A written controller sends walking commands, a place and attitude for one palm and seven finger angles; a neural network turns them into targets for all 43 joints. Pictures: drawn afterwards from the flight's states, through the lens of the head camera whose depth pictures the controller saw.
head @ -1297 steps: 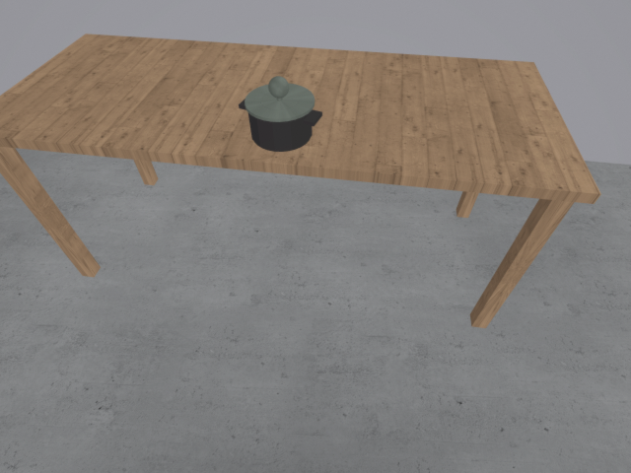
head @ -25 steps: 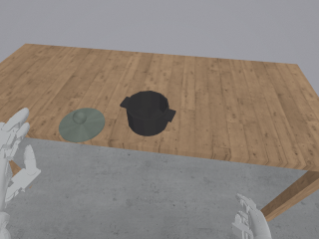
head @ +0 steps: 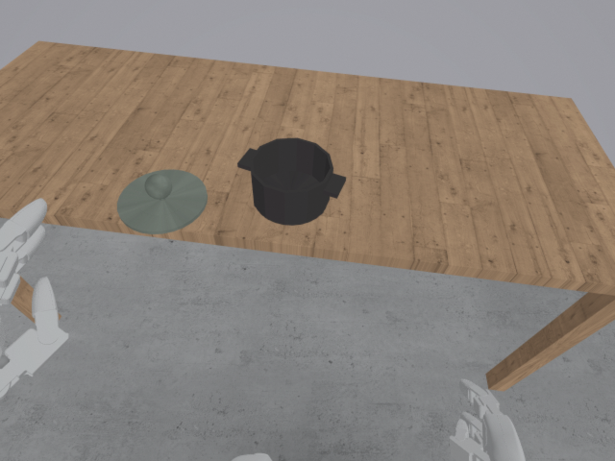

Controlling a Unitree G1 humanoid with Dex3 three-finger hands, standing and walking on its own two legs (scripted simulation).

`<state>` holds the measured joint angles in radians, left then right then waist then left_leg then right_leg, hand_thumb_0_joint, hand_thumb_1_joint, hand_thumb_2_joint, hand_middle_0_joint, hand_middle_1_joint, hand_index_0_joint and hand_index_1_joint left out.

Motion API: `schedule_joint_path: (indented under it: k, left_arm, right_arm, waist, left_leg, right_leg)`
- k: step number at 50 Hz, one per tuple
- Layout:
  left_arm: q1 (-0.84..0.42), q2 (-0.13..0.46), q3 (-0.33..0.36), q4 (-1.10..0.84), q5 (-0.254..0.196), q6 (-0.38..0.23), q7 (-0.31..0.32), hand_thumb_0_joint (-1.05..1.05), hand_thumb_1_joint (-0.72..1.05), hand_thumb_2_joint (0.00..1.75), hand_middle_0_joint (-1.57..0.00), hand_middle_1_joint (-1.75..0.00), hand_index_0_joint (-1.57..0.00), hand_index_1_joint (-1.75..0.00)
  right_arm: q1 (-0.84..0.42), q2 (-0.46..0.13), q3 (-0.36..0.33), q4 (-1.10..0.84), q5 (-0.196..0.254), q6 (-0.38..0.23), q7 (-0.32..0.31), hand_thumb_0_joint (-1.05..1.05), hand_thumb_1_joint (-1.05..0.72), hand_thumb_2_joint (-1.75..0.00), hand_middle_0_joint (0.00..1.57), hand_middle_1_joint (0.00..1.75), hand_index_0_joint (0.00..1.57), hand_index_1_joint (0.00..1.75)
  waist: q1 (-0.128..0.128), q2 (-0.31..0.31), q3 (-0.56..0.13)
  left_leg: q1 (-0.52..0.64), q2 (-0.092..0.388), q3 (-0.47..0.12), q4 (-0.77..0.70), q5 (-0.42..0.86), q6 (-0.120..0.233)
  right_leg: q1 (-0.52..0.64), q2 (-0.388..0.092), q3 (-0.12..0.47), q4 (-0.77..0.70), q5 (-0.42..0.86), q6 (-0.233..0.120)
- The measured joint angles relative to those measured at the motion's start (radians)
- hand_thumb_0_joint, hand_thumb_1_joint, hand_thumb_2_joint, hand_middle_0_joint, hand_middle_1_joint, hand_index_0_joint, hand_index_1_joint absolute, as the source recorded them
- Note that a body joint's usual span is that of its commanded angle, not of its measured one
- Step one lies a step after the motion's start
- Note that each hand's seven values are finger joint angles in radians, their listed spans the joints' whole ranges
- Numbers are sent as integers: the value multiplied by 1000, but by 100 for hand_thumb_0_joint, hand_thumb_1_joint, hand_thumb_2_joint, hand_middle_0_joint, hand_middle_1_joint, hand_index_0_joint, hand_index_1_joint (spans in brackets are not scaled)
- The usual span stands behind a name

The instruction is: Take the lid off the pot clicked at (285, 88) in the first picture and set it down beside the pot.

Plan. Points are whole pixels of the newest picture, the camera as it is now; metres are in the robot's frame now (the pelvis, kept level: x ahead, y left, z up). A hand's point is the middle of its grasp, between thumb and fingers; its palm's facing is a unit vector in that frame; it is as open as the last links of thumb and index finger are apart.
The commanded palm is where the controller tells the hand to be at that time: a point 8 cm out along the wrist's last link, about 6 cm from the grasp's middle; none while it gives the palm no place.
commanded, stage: step back with the hand held close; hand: left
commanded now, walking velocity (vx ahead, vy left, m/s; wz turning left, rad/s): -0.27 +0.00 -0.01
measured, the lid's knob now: (158, 186) +0.57 +0.32 -0.03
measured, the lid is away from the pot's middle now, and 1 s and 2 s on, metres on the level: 0.25 0.25 0.25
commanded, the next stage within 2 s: stop stepping back and stand still in 1.04 s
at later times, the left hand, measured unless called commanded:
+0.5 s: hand (46, 365) +0.16 +0.23 +0.17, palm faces +0.32 -0.82 -0.47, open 7.4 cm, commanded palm +0.10 +0.27 +0.19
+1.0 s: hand out of the picture +0.11 +0.24 +0.17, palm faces +0.29 -0.88 -0.38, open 7.4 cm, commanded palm +0.04 +0.29 +0.19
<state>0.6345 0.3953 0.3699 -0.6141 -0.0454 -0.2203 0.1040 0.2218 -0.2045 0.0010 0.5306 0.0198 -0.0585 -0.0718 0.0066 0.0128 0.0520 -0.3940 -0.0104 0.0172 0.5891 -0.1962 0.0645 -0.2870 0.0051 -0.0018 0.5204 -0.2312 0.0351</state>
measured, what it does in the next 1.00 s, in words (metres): steps on the spot: right foot, then left foot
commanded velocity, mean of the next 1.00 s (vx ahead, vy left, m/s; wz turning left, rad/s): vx -0.39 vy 0.00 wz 0.00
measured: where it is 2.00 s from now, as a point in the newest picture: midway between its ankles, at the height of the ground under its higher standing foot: outside the picture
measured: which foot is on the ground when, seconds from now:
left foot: down 0.00-0.82, up 0.84-0.96, down 0.98-1.00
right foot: down 0.00-0.32, up 0.34-0.42, down 0.44-0.98, up 1.00-1.00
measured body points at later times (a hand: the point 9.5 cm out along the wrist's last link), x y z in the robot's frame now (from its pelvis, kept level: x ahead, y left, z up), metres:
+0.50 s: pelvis -0.04 -0.01 +0.00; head +0.00 +0.02 +0.44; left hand +0.14 +0.27 +0.20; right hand +0.14 -0.24 -0.07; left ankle +0.07 +0.08 -0.73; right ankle -0.07 -0.14 -0.73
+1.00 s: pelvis -0.09 +0.01 +0.00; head -0.07 +0.05 +0.45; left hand +0.09 +0.28 +0.19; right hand +0.07 -0.24 -0.07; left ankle -0.05 +0.10 -0.73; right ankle -0.09 -0.13 -0.73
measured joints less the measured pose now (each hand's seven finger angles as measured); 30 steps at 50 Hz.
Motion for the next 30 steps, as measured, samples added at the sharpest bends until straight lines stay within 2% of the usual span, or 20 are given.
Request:
schedule_joint_path:
  k: [10,16,21,23,25,30]
  left_arm:
    - [-20,-9,-2,-13,8,-22,10,1,89,90,-21,-30,-21,-30]
    - [-29,5,-5,-22,11,-49,16,1,89,90,-21,-30,-21,-30]
    - [-38,36,32,-5,19,-48,7,1,89,90,-21,-30,-21,-30]
    - [-25,41,49,-14,12,-52,6,1,89,90,-21,-30,-21,-30]
    - [-26,26,46,-23,5,-61,5,1,89,90,-21,-30,-21,-30]
    - [-39,22,-14,-43,-2,-64,-5,1,89,90,-21,-30,-21,-30]
  right_arm:
    - [-1,-2,-5,21,-11,-30,4,1,-90,-90,20,30,20,30]
    - [-9,-7,-17,33,-15,-23,1,1,-90,-90,20,30,20,30]
    - [6,7,-23,22,-17,-41,1,1,-90,-90,20,30,20,30]
    - [7,14,-19,22,-18,-49,9,1,-90,-90,20,30,20,30]
    - [-17,13,-16,35,-20,-53,14,1,-90,-90,20,30,20,30]
    - [-49,16,-16,58,-11,-22,15,1,-90,-90,20,30,20,30]
  waist:
    - [0,1,-5]
    - [-13,-13,-3]
    - [-27,-10,-18]
    - [-15,-19,-36]
    - [1,-15,-24]
    - [-3,-16,1]
  left_leg:
    - [-43,14,-9,42,-24,-10]
    - [-53,19,-5,34,23,-3]
    - [-75,19,-22,19,40,0]
    - [-100,20,-14,15,49,-6]
    - [-115,35,-3,11,59,-15]
    - [-83,42,2,-41,102,-17]
  right_leg:
    - [-30,12,-12,17,14,-8]
    - [-44,19,-6,17,23,-7]
    - [-21,63,21,146,-67,-21]
    - [31,65,26,78,-112,-32]
    - [42,74,37,14,-127,-36]
    - [55,79,42,-11,-67,-30]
